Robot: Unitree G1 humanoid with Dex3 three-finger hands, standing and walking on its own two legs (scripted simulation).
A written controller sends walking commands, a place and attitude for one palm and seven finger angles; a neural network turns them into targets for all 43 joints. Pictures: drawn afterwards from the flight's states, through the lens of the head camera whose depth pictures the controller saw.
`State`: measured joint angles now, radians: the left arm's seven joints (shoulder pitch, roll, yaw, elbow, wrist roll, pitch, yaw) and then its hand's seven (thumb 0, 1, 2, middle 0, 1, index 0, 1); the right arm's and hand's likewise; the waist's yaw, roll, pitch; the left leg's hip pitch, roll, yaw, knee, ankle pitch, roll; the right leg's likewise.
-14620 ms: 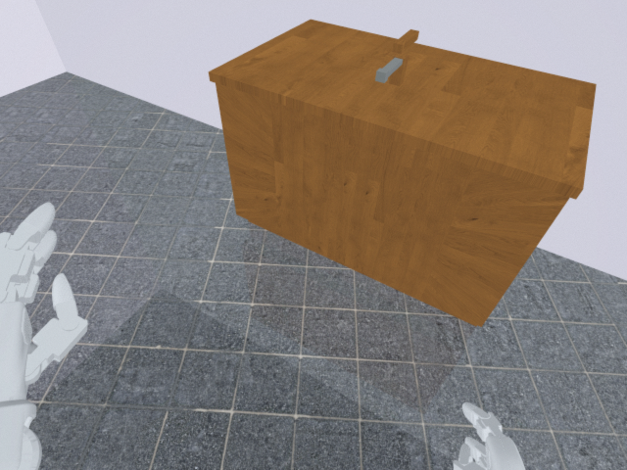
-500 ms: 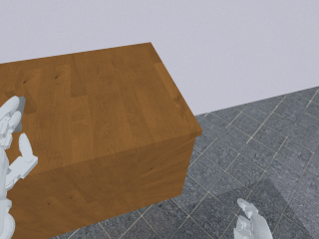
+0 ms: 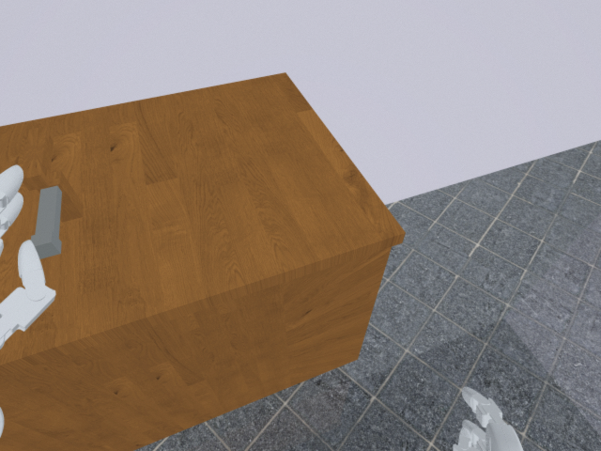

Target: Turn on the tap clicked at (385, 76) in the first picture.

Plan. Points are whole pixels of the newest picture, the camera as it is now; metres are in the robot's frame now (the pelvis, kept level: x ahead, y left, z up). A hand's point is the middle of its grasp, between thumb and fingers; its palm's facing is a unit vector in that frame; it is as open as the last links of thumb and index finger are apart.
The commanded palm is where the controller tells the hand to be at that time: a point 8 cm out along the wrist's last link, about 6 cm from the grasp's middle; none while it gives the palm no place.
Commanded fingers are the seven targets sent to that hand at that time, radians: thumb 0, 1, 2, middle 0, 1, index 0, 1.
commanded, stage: shuffle to correct the standing spot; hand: left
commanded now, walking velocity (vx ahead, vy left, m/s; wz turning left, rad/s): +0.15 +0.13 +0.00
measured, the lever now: (46, 244) +0.38 +0.39 +0.05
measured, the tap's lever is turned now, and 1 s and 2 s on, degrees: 0 0 0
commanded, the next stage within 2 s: come to a stop and stand still in 0.44 s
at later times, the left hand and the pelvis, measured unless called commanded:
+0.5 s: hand out of the picture +0.25 +0.31 +0.18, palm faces +0.40 -0.82 -0.41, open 7.4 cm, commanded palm +0.20 +0.34 +0.20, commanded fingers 0.00 0.90 0.90 -0.20 -0.30 -0.20 -0.30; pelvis +0.04 +0.06 +0.02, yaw -1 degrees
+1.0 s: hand (6, 242) +0.29 +0.32 +0.18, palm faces +0.36 -0.85 -0.40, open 7.4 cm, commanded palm +0.24 +0.36 +0.20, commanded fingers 0.00 0.90 0.90 -0.20 -0.30 -0.20 -0.30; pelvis +0.07 +0.09 +0.02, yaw -2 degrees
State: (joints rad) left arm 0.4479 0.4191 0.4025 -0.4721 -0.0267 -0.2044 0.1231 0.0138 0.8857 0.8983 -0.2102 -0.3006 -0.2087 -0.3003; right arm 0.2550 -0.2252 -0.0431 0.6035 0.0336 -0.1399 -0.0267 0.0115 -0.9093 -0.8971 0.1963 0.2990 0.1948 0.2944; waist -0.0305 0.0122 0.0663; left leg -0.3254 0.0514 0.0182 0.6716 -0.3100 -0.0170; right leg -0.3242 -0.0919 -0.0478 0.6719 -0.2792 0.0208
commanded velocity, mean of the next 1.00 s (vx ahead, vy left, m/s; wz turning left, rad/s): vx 0.05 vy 0.01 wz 0.00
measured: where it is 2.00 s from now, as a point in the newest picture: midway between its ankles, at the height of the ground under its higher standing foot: outside the picture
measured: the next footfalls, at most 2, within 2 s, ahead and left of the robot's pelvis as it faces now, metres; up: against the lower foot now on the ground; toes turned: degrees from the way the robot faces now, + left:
right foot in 0.32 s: +0.11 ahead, -0.01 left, +0.00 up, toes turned -6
left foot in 0.54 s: +0.11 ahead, +0.21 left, +0.00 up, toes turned -1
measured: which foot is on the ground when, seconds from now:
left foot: down 0.00-0.32, up 0.34-0.52, down 0.54-1.00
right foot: down 0.00-0.10, up 0.12-0.30, down 0.32-1.00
